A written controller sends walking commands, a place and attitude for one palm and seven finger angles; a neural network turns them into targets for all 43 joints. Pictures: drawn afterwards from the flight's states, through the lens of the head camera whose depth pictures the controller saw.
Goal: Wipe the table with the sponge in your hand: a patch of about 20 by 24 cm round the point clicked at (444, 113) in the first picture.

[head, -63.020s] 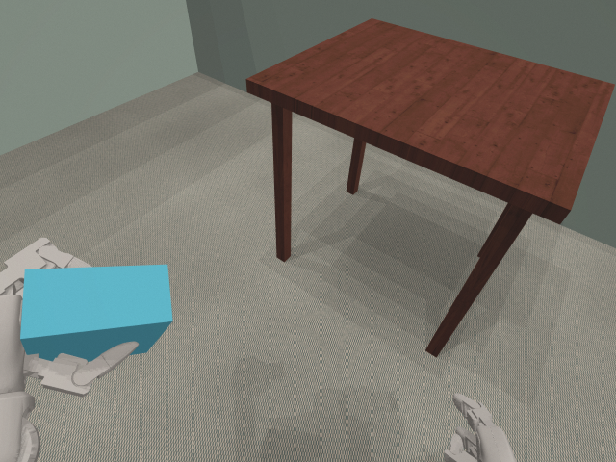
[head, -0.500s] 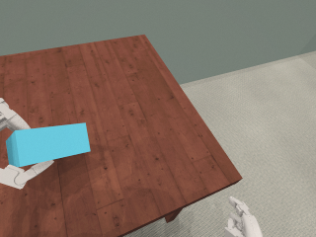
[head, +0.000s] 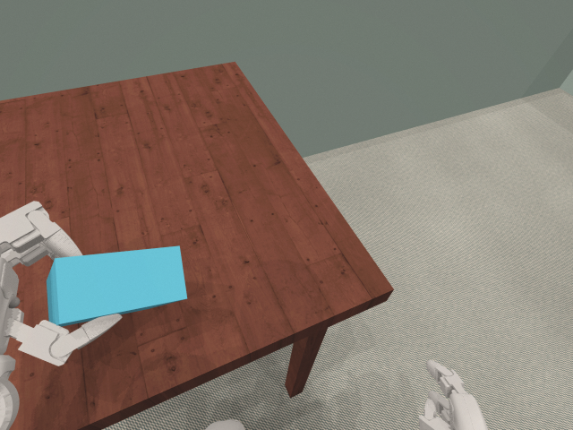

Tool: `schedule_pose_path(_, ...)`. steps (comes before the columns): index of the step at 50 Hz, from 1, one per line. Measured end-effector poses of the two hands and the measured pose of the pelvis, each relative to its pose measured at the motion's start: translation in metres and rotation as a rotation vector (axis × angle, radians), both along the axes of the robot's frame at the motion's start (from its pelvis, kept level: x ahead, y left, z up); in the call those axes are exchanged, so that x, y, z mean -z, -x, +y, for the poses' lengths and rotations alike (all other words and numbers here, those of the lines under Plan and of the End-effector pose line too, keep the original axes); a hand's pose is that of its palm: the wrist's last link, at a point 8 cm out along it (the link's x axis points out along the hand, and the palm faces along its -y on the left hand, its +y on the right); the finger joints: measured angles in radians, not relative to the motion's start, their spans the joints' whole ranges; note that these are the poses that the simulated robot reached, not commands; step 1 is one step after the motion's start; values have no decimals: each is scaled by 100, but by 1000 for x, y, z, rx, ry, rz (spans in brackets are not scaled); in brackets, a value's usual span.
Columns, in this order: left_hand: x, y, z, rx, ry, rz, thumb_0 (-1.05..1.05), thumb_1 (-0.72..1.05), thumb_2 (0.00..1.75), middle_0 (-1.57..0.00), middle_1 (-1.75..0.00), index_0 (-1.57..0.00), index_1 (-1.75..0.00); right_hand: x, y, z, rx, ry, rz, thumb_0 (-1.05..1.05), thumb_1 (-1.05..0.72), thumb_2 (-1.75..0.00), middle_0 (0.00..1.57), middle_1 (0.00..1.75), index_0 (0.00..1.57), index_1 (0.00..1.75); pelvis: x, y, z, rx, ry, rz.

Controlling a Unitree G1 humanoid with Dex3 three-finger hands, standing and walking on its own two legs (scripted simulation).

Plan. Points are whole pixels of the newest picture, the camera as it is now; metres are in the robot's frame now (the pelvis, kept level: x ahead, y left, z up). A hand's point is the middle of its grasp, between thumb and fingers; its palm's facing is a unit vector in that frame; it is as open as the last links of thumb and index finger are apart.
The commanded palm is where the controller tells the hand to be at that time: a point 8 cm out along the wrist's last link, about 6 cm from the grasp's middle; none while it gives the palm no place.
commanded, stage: shuffle to correct the standing spot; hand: left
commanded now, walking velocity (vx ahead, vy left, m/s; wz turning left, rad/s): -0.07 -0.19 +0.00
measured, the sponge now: (128, 286) +0.24 +0.21 +0.12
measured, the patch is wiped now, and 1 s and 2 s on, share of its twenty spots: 0.95 0.95 0.95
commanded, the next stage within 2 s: come to a stop and stand still in 0.68 s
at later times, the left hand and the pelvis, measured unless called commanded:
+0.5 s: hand (100, 249) +0.25 +0.22 +0.18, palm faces +0.30 -0.83 -0.47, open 9.2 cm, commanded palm +0.18 +0.26 +0.18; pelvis +0.02 -0.02 +0.00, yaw +0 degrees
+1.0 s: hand (95, 349) +0.16 +0.20 +0.15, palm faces +0.38 -0.82 -0.43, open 9.2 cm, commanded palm +0.10 +0.22 +0.18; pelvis -0.05 -0.06 -0.02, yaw +2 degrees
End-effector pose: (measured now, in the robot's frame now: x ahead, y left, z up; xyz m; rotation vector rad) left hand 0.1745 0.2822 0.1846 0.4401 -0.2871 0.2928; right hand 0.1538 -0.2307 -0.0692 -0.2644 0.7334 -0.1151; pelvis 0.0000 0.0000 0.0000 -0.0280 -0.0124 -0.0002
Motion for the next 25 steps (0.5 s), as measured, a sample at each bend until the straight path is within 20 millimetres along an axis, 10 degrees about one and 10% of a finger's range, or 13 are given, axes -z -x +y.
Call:
schedule_pose_path(9,-3,-19,-12,21,-13,-51,-1,-52,104,-86,-147,-89,-151,-5,12,-23,49,22,-2,2,-90,-90,20,30,20,30,0,-5,-13,3,-3,-2)
schedule_pose_path(25,-9,-35,-20,47,-115,-10,-1,-52,103,-86,-147,-89,-151,1,-30,-16,-8,11,-8,2,-90,-90,20,30,20,30,-2,-19,-20,-4,-32,57)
